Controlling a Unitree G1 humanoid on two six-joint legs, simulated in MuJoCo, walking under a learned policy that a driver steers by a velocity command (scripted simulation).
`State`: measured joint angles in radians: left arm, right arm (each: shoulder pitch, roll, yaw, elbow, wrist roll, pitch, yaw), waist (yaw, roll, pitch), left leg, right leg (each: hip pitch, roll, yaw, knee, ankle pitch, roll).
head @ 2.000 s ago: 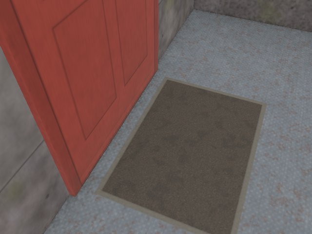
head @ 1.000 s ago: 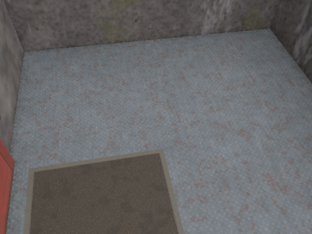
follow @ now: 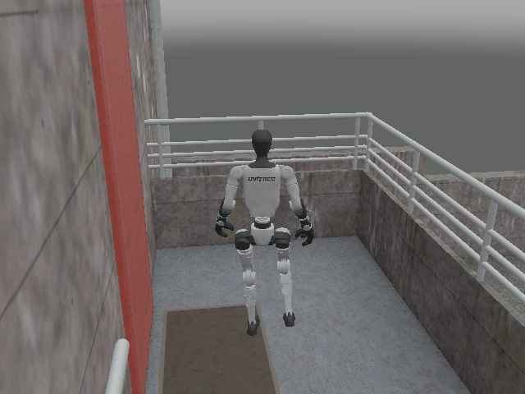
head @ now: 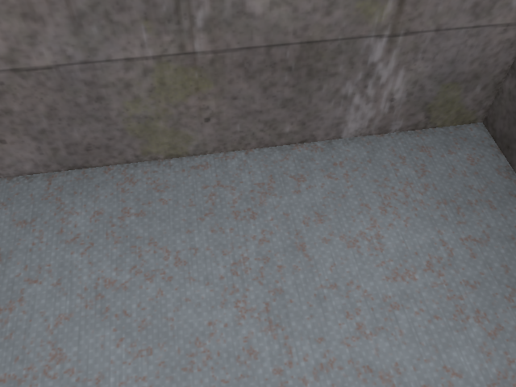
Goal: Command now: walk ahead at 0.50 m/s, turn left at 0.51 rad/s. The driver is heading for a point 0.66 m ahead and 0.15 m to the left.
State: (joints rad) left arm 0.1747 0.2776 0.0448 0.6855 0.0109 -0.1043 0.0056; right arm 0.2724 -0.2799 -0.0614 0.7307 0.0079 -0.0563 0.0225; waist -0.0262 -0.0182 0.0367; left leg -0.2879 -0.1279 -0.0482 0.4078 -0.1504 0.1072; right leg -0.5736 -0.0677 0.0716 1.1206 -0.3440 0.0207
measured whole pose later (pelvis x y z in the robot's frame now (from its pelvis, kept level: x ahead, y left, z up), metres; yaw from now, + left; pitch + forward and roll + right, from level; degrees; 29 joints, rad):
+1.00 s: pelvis +0.40 +0.05 -0.01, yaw +35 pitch +4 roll -1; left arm 0.07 0.30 0.04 0.69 0.02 -0.01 0.03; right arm 0.17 -0.31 -0.07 0.60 -0.01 0.03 -0.02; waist -0.02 -0.01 0.06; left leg -0.44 -0.11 -0.11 0.47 -0.08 0.07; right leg -0.58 -0.01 0.09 0.98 -0.41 0.09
